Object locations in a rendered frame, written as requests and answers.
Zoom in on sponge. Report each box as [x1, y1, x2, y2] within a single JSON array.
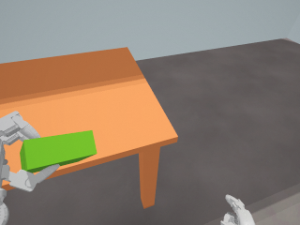
[[20, 130, 98, 173]]

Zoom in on robot left hand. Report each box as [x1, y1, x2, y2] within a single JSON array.
[[0, 111, 60, 192]]

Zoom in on table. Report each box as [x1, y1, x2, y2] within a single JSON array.
[[0, 47, 178, 209]]

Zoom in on left robot forearm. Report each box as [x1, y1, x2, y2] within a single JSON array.
[[0, 187, 9, 225]]

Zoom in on robot right hand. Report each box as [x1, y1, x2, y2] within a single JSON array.
[[220, 194, 256, 225]]

